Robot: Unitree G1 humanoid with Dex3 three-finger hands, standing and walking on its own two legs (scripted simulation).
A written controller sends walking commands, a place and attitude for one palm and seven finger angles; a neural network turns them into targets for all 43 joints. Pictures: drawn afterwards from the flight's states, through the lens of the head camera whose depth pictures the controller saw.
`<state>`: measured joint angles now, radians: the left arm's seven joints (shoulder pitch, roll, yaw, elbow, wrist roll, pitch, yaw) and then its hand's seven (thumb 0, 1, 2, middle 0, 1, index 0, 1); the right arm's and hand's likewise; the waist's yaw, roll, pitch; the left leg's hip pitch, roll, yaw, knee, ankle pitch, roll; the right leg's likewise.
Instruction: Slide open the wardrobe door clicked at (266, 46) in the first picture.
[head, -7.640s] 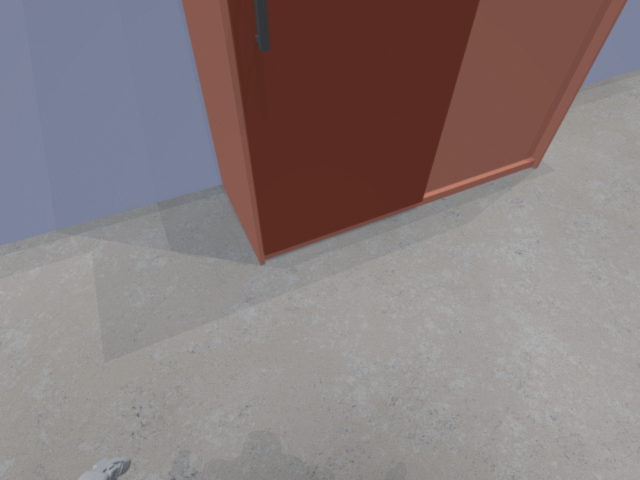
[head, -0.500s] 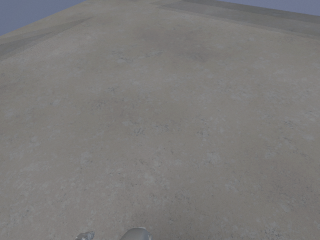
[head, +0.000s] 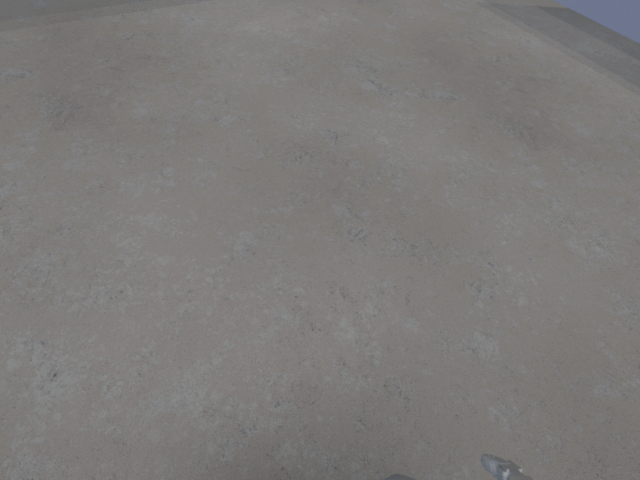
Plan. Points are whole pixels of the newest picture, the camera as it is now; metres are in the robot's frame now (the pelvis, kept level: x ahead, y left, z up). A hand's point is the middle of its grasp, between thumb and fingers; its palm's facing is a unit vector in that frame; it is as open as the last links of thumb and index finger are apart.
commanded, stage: turn to face it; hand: left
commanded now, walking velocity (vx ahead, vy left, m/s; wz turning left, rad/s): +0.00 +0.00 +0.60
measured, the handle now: out of the picture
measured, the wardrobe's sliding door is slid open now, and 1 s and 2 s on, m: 0.00 0.00 0.00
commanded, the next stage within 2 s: none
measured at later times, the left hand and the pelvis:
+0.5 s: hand out of the picture +0.07 +0.18 -0.12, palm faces +0.28 -0.92 -0.29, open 7.4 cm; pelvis +0.00 -0.05 +0.01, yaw +18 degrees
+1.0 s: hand out of the picture -0.12 +0.21 -0.17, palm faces +0.60 -0.76 -0.25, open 7.4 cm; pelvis -0.04 +0.00 +0.01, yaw +35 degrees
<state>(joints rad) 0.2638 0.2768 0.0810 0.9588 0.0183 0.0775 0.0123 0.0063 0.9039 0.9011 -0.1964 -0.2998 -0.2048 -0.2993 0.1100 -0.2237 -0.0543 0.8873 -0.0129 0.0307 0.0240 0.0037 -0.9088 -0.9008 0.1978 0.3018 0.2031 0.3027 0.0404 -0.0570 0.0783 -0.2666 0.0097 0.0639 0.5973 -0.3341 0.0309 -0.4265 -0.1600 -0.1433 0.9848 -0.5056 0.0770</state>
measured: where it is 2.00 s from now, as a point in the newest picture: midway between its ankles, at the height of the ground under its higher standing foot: outside the picture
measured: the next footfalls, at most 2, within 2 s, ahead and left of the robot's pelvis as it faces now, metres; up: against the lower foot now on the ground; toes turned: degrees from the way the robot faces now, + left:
right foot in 0.36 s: +0.07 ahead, -0.13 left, +0.00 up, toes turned +10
left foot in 0.84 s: -0.05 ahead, +0.11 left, +0.00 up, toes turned +35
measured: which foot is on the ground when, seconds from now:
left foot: down 0.00-0.36, up 0.38-0.82, down 0.84-1.00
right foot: up 0.00-0.34, down 0.36-0.84, up 0.86-1.00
